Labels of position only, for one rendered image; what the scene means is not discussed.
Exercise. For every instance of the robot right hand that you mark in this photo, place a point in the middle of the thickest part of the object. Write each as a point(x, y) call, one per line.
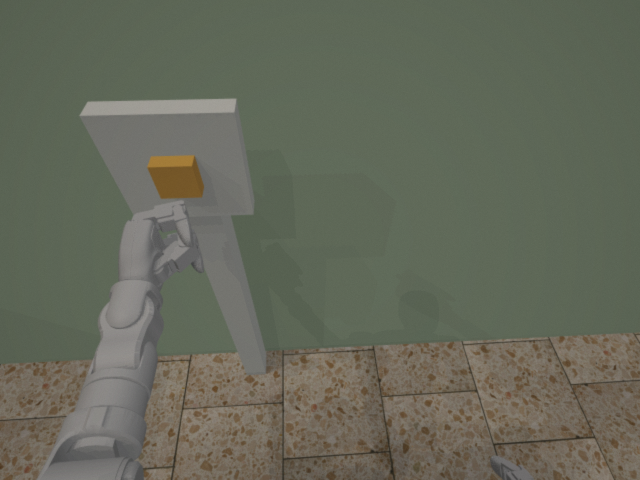
point(509, 471)

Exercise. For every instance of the robot left hand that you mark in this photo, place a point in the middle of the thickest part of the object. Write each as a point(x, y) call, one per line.
point(141, 245)

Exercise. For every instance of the button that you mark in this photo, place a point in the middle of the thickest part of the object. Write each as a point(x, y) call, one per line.
point(176, 176)

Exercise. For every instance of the robot left upper arm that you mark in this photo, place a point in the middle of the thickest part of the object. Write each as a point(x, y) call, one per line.
point(120, 468)

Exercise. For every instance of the robot left forearm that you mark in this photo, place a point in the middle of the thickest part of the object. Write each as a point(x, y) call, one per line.
point(108, 420)

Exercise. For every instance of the panel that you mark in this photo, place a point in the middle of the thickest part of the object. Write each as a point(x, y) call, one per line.
point(128, 133)

